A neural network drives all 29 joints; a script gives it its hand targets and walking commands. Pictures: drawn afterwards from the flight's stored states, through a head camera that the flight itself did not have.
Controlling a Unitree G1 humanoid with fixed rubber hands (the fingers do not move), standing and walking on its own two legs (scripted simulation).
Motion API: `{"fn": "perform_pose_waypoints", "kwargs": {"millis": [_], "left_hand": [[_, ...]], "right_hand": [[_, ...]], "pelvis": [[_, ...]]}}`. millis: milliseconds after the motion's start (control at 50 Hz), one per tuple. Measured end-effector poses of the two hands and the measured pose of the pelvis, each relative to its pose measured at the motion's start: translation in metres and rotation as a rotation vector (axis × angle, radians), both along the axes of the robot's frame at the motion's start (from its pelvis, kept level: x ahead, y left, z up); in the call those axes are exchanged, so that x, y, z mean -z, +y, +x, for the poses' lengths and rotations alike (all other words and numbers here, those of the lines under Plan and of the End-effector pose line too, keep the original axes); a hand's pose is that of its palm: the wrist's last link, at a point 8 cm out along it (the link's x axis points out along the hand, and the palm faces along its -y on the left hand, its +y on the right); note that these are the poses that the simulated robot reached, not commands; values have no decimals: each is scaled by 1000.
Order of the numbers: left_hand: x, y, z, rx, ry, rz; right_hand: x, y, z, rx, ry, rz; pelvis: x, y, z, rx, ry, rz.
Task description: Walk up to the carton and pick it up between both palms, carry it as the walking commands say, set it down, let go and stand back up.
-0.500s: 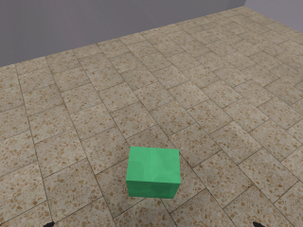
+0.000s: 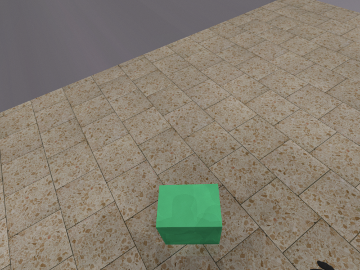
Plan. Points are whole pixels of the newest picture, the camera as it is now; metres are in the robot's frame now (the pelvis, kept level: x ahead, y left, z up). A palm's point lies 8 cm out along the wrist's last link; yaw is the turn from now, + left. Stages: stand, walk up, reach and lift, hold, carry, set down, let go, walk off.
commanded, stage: walk up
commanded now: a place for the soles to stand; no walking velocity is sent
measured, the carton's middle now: (190, 215) +0.45 +0.03 -0.62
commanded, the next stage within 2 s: none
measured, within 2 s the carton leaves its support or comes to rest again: neither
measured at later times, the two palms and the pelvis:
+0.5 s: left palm out of the picture +0.10 +0.30 -0.11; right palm out of the picture +0.06 -0.31 -0.12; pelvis +0.01 +0.00 +0.00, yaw -2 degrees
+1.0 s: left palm out of the picture +0.09 +0.31 -0.12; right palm out of the picture +0.06 -0.29 -0.12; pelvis +0.01 +0.01 -0.01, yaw -3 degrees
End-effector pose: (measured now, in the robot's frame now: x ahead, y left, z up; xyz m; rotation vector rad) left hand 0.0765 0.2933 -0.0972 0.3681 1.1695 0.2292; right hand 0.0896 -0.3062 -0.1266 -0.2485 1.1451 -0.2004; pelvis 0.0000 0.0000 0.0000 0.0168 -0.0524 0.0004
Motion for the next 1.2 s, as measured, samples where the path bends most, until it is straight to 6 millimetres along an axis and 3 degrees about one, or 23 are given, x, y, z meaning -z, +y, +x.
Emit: {"fn": "perform_pose_waypoints", "kwargs": {"millis": [140, 260, 620, 940, 1200], "left_hand": [[6, -8, 30, 25, -44, -34], [12, -8, 40, 38, -39, -41], [13, 5, 20, 5, 37, -11], [23, 14, 18, 17, 28, -36], [18, 20, 10, 31, 46, -1]], "right_hand": [[-7, -4, -20, 36, 46, -26], [-9, -5, -33, 67, 69, -33], [-2, 1, -27, 70, 62, -26], [-10, 10, -31, 91, 34, -52], [4, 18, -32, 96, 28, -11]], "pelvis": [[-1, -2, 5, 9, 1, 2], [0, -4, 8, 28, -2, 2], [2, 0, 9, 38, -8, -9], [4, 14, 6, 54, -26, -16], [8, 15, 2, 52, -36, -16]]}}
